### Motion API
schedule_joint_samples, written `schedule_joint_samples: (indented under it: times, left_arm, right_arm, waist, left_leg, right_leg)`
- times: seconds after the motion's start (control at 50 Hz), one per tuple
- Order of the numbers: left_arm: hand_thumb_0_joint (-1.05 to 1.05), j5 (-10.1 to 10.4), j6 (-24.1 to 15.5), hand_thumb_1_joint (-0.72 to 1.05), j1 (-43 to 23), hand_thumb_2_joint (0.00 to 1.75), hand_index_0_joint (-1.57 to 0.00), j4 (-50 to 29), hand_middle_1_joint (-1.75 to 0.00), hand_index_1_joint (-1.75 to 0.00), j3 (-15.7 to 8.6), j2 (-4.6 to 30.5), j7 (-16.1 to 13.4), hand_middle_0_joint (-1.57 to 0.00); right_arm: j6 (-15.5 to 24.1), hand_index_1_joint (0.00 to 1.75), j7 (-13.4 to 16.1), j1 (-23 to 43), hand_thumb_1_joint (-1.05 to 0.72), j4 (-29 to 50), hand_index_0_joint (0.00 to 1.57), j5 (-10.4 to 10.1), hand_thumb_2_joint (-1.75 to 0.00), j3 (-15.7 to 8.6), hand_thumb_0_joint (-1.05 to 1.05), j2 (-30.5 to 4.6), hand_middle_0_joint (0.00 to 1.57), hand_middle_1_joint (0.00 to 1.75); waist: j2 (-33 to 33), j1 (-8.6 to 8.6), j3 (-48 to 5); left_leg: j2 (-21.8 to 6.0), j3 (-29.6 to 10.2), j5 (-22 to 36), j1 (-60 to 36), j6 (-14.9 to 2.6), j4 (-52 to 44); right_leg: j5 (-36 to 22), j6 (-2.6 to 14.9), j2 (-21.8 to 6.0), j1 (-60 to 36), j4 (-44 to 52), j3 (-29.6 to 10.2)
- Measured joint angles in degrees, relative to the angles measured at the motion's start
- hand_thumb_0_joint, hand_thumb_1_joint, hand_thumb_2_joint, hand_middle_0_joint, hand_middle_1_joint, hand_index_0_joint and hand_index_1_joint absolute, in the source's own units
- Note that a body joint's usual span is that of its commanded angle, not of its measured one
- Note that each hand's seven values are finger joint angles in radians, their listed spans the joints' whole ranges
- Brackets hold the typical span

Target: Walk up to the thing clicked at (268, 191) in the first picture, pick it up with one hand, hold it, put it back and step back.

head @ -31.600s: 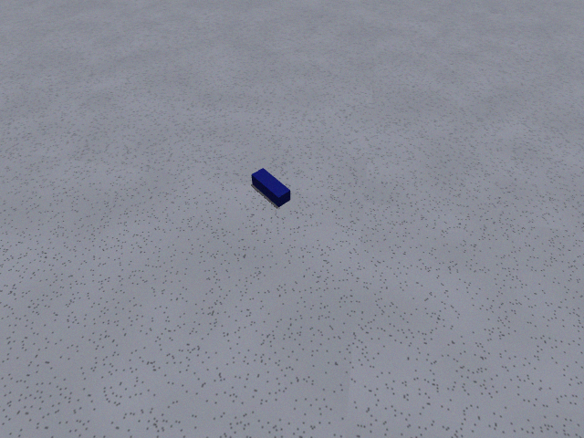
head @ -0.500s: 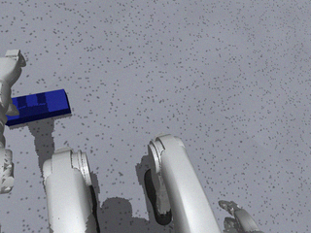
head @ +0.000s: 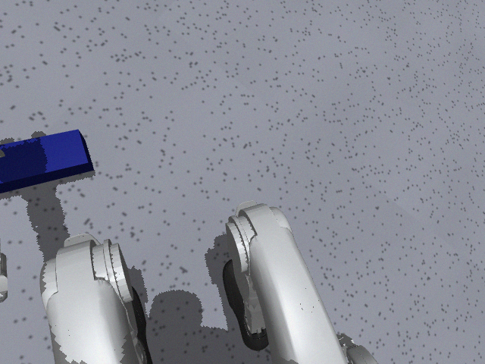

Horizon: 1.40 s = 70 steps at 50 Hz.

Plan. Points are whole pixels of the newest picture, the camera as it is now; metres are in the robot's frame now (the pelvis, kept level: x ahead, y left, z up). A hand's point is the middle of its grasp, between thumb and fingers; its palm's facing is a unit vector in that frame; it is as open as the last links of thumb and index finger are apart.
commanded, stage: home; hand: left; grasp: from above
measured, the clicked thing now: (31, 162) +0.48 +0.30 -0.30
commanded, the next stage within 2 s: none
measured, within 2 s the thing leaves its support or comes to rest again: neither
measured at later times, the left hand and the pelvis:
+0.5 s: hand out of the picture +0.31 +0.27 +0.07, palm faces -0.16 -0.75 -0.64, open 7.5 cm; pelvis +0.01 +0.00 +0.18, yaw +7 degrees
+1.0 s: hand out of the picture +0.23 +0.22 +0.28, palm faces +0.23 -0.95 -0.22, open 7.4 cm; pelvis +0.07 +0.01 +0.35, yaw +11 degrees
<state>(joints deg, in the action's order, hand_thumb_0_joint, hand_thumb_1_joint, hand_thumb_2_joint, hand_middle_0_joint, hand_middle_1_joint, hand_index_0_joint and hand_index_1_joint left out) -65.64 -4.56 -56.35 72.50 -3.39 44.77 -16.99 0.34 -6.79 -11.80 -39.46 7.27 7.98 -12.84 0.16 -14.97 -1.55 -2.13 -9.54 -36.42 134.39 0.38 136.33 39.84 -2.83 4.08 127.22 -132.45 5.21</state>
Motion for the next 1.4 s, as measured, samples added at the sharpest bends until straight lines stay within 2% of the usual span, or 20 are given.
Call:
schedule_joint_samples:
  times: [0.1,0.2,0.3,0.38,0.48,0.68,0.76,0.9,1.02,1.2,1.4]
  left_arm:
    - [0.00,8.1,3.4,-0.03,8.1,0.86,-0.20,-11.2,-0.62,-0.62,0.0,-5.5,6.0,-0.21]
    - [0.00,18.4,5.9,0.31,17.8,0.82,-0.20,-22.8,-0.44,-0.44,0.6,-9.9,11.4,-0.21]
    - [0.00,27.5,8.3,0.62,27.8,0.85,-0.21,-33.4,-0.35,-0.36,1.5,-13.3,14.5,-0.21]
    - [0.00,33.8,10.4,0.76,34.7,0.87,-0.21,-40.0,-0.32,-0.33,2.0,-15.9,14.9,-0.22]
    - [0.00,41.3,13.8,0.84,42.6,0.89,-0.21,-47.1,-0.31,-0.31,2.4,-19.1,14.5,-0.22]
    - [0.01,56.8,21.0,0.89,56.1,0.90,-0.21,-57.6,-0.30,-0.30,2.3,-24.7,13.0,-0.22]
    - [0.01,61.5,23.4,0.89,60.9,0.90,-0.21,-61.1,-0.30,-0.30,2.0,-26.7,12.5,-0.21]
    - [0.01,67.1,27.3,0.90,69.0,0.90,-0.21,-67.3,-0.30,-0.30,0.8,-29.7,12.4,-0.21]
    - [0.01,69.7,29.7,0.90,77.5,0.90,-0.20,-74.4,-0.30,-0.30,0.7,-31.2,12.8,-0.21]
    - [0.01,69.7,30.8,0.90,85.9,0.90,-0.20,-81.3,-0.30,-0.30,1.5,-32.0,14.4,-0.21]
    - [0.01,68.8,30.8,0.90,85.4,0.90,-0.20,-80.0,-0.30,-0.30,1.7,-32.0,15.9,-0.21]
  right_arm:
    - [-1.6,0.30,-0.2,-0.1,-0.89,1.1,0.20,-2.8,-0.90,-3.1,0.00,0.5,0.20,0.30]
    - [-2.6,0.30,0.5,0.9,-0.90,2.3,0.20,-5.0,-0.90,-5.7,0.00,-0.9,0.20,0.30]
    - [-2.7,0.30,2.0,2.4,-0.90,3.8,0.20,-6.6,-0.90,-7.9,0.00,-2.6,0.20,0.30]
    - [-1.7,0.30,3.7,4.2,-0.90,4.8,0.20,-7.6,-0.90,-8.7,0.00,-3.3,0.20,0.30]
    - [0.4,0.30,5.9,6.2,-0.90,5.8,0.20,-8.5,-0.90,-8.6,0.00,-2.9,0.20,0.30]
    - [4.1,0.30,9.9,6.7,-0.90,7.2,0.20,-9.5,-0.90,-6.4,0.01,0.2,0.20,0.30]
    - [5.3,0.30,11.5,5.1,-0.90,7.4,0.20,-9.6,-0.90,-5.5,0.01,1.1,0.20,0.30]
    - [7.2,0.30,14.6,0.0,-0.90,7.8,0.20,-9.6,-0.90,-4.4,0.01,1.5,0.20,0.30]
    - [8.5,0.30,16.7,-3.9,-0.90,8.9,0.20,-9.3,-0.90,-4.6,0.01,1.1,0.20,0.30]
    - [10.6,0.30,17.9,-5.4,-0.90,10.4,0.20,-8.5,-0.90,-5.8,0.01,0.3,0.20,0.30]
    - [12.3,0.30,17.5,-3.4,-0.90,10.5,0.20,-7.5,-0.90,-5.9,0.01,0.0,0.20,0.30]
  waist:
    - [-1.6,2.97,-3.6]
    - [-2.5,6.28,-6.7]
    - [-2.3,8.99,-8.5]
    - [-1.8,10.35,-9.0]
    - [-1.5,11.26,-9.1]
    - [-1.8,11.37,-8.9]
    - [-2.0,11.23,-8.6]
    - [-2.2,10.96,-8.3]
    - [-2.8,10.77,-8.4]
    - [-3.3,11.61,-9.1]
    - [-2.6,12.67,-7.8]
  left_leg:
    - [-0.4,1.3,-1.0,-5.3,-0.14,-5.5]
    - [-0.6,2.4,-0.8,-11.9,-0.27,-12.4]
    - [-0.6,3.2,0.1,-19.0,-0.21,-19.3]
    - [-0.3,3.7,1.0,-25.2,-0.06,-24.6]
    - [0.0,4.1,2.0,-33.2,0.17,-31.3]
    - [0.2,4.7,3.8,-50.5,0.51,-45.2]
    - [0.1,4.9,4.8,-58.2,0.51,-51.4]
    - [0.2,5.2,6.6,-71.4,0.48,-62.5]
    - [0.2,5.6,8.1,-81.7,0.33,-70.8]
    - [0.5,5.9,9.2,-90.8,0.16,-77.4]
    - [0.9,5.6,9.6,-93.0,0.28,-78.1]
  right_leg:
    - [0.8,0.29,-0.3,-4.7,5.1,-0.9]
    - [0.4,0.66,-0.7,-10.9,11.7,-1.5]
    - [-0.6,0.97,-1.1,-17.7,18.2,-1.9]
    - [-1.3,1.21,-1.6,-23.7,23.3,-2.2]
    - [-2.3,1.54,-2.2,-31.7,29.8,-2.2]
    - [-4.2,2.05,-2.7,-48.7,43.5,-2.3]
    - [-5.4,2.13,-2.8,-56.3,50.1,-2.3]
    - [-7.7,2.18,-3.0,-69.7,61.7,-2.4]
    - [-9.6,2.14,-3.1,-80.2,70.6,-2.6]
    - [-10.9,1.99,-3.5,-89.5,77.5,-2.7]
    - [-10.9,2.04,-3.8,-91.6,77.9,-2.4]
